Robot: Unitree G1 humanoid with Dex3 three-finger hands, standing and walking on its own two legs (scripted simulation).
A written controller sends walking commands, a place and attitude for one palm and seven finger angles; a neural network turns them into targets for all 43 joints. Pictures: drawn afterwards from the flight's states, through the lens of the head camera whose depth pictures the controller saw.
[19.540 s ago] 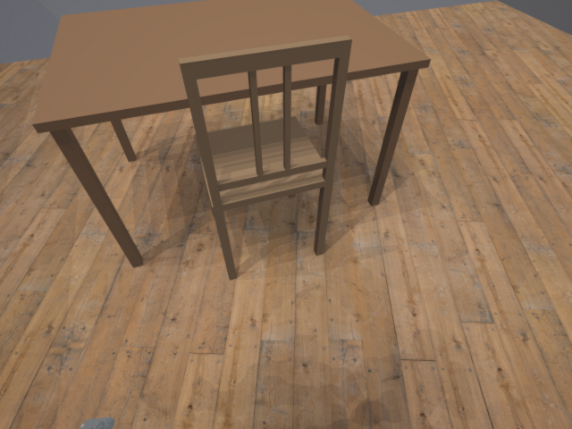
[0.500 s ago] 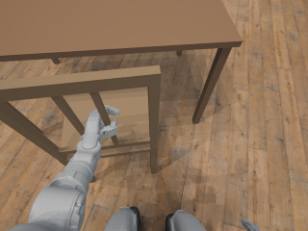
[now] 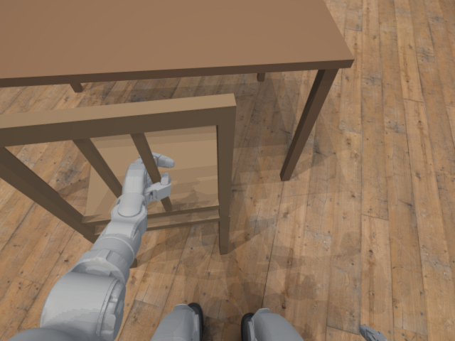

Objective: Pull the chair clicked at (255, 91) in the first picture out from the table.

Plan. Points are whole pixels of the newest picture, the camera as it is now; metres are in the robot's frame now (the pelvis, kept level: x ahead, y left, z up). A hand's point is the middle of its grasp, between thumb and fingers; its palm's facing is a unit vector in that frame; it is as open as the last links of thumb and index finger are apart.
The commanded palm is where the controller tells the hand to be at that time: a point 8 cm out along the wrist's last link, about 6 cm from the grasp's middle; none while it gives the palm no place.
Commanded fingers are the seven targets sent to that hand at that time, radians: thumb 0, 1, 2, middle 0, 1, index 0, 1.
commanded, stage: step backward, pulling the chair out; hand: left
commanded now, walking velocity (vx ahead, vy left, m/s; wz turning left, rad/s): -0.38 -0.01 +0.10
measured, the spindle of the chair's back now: (112, 183) +0.42 +0.23 -0.05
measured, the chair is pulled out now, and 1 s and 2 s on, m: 0.15 0.18 0.20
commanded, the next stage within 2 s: stop walking, hand still on the chair in 0.58 s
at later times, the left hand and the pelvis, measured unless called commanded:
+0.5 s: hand (166, 185) +0.41 +0.11 -0.04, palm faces +0.02 -0.98 -0.19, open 5.0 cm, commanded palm +0.40 +0.17 -0.04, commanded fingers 0.00 0.90 0.90 -0.50 -1.45 -0.50 -1.45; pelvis +0.00 -0.01 +0.00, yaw +0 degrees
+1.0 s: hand (164, 200) +0.37 +0.11 -0.04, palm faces -0.01 -0.99 -0.17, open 5.0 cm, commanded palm +0.35 +0.17 -0.03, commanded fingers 0.00 0.90 0.90 -0.50 -1.45 -0.50 -1.45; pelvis +0.02 -0.01 +0.02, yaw +0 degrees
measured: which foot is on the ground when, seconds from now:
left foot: down 0.00-1.00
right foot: down 0.00-1.00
